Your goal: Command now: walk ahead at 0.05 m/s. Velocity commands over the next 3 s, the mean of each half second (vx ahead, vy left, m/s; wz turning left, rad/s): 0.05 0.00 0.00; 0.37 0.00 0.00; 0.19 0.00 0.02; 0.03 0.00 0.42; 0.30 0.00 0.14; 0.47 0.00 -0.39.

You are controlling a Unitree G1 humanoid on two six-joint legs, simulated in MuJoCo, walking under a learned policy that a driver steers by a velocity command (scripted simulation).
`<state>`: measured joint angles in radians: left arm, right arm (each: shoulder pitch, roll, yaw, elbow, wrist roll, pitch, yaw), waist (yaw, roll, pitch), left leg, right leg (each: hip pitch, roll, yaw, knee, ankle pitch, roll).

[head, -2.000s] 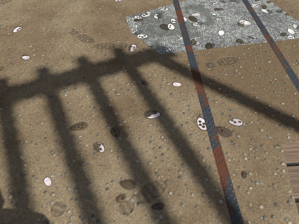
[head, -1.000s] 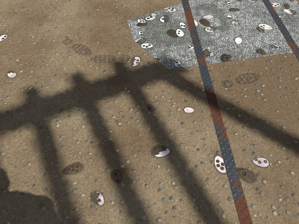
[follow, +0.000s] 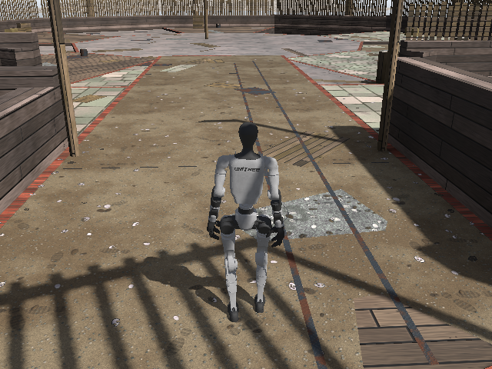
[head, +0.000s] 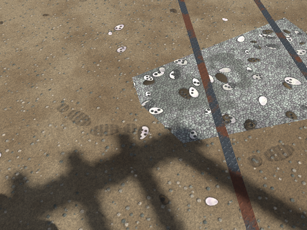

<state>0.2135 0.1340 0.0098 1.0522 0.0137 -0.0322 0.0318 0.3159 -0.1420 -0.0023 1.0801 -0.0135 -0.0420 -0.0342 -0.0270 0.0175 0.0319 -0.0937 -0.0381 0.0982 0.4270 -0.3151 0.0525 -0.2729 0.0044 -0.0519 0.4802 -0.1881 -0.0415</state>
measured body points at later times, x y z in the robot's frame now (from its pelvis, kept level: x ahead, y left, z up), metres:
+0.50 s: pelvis +0.02 -0.02 +0.00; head +0.02 -0.02 +0.45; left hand +0.00 +0.20 -0.16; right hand -0.02 -0.23 -0.16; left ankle -0.05 +0.08 -0.74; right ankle +0.04 -0.09 -0.74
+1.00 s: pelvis +0.20 -0.08 +0.00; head +0.21 -0.09 +0.45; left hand +0.22 +0.17 -0.14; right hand +0.23 -0.32 -0.15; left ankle +0.15 +0.05 -0.65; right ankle +0.20 -0.15 -0.74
